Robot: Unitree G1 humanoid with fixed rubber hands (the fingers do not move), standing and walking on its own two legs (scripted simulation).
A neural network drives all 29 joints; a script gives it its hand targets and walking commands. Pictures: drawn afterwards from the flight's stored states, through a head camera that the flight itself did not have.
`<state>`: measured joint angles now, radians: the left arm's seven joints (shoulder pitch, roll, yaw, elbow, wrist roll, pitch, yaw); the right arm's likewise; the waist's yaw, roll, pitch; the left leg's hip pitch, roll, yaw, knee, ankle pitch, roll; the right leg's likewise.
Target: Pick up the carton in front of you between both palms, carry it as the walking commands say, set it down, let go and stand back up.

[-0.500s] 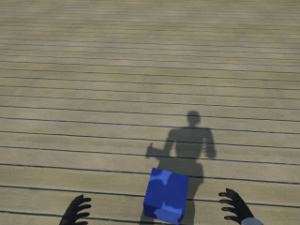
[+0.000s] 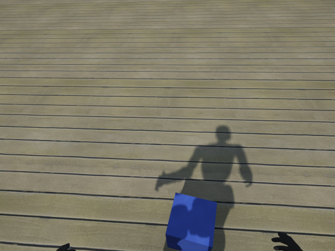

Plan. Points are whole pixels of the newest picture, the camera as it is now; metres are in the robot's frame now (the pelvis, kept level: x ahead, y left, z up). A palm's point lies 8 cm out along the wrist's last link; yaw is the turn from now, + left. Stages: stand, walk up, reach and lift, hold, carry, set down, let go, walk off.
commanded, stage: stand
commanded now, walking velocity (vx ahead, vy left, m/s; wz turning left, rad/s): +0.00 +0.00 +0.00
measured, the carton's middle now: (191, 225) +0.38 -0.08 -0.65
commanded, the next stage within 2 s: none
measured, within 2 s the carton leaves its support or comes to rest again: neither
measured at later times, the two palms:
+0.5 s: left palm out of the picture +0.08 +0.31 -0.09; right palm out of the picture +0.09 -0.29 -0.10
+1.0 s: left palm out of the picture +0.07 +0.31 -0.09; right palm out of the picture +0.08 -0.30 -0.10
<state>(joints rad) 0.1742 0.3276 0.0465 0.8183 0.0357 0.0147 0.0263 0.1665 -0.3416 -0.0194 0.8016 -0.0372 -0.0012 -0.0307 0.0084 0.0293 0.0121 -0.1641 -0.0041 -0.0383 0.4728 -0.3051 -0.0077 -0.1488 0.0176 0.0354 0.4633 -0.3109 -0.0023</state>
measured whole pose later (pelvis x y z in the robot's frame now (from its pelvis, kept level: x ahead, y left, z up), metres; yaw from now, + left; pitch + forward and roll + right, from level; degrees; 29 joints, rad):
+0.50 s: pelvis -0.01 +0.00 +0.01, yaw +0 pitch -2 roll +0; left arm 0.16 0.36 0.03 0.95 0.02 0.00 0.02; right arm 0.16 -0.37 0.00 0.94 -0.03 -0.01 -0.03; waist 0.01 0.01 0.01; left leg -0.11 -0.01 -0.04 0.39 -0.25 0.00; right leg -0.10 0.01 0.03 0.39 -0.26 0.00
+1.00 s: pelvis -0.02 +0.00 +0.01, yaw +0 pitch -2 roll +0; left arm 0.12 0.38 0.02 1.02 0.02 0.00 0.01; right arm 0.13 -0.39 0.00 1.01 -0.02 -0.02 -0.02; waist 0.01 0.02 0.03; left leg -0.10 -0.01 -0.04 0.35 -0.22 -0.01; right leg -0.09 0.01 0.03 0.36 -0.23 0.00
